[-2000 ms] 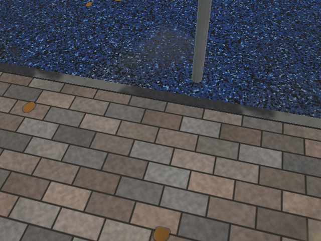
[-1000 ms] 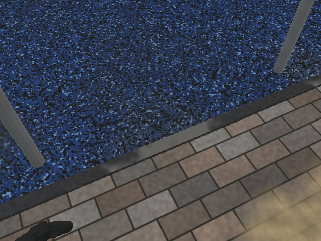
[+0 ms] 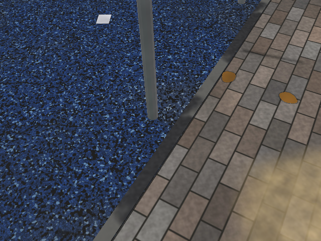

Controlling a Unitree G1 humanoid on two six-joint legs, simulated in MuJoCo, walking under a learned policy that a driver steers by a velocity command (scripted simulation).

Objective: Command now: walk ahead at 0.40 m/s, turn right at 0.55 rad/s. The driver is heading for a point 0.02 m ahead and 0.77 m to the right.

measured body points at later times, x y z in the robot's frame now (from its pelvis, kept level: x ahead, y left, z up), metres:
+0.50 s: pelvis +0.16 -0.03 +0.00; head +0.20 -0.04 +0.45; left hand +0.30 +0.23 -0.12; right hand +0.32 -0.30 -0.10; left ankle +0.26 +0.06 -0.73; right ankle +0.04 -0.12 -0.71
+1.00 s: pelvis +0.22 -0.08 +0.00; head +0.23 -0.08 +0.45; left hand +0.32 +0.17 -0.13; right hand +0.29 -0.35 -0.13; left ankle +0.26 +0.06 -0.73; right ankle +0.16 -0.19 -0.73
